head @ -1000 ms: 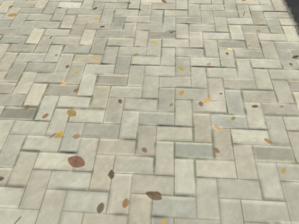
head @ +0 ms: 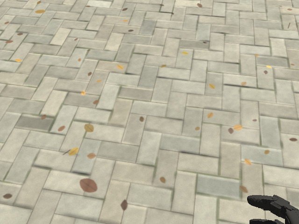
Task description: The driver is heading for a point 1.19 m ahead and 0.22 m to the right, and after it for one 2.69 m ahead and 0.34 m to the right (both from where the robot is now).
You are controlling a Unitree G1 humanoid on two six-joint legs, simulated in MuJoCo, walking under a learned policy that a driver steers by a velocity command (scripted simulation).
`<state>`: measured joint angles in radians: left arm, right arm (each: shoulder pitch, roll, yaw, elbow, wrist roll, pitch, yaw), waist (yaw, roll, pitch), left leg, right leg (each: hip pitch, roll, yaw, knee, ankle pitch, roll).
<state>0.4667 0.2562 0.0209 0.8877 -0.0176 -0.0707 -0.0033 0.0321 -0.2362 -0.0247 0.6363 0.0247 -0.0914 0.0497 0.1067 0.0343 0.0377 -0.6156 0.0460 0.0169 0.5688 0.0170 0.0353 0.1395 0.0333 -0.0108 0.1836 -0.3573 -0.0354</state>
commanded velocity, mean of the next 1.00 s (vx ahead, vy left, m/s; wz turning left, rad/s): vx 0.49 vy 0.00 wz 0.00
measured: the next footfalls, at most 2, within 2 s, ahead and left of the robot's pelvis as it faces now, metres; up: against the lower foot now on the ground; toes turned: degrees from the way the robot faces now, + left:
left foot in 0.06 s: +0.23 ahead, +0.12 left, +0.00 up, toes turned +1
right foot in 0.62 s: +0.53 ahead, -0.12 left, +0.00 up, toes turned -2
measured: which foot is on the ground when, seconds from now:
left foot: up 0.00-0.04, down 0.06-0.64, up 0.66-1.00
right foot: down 0.00-0.06, up 0.08-0.60, down 0.62-1.00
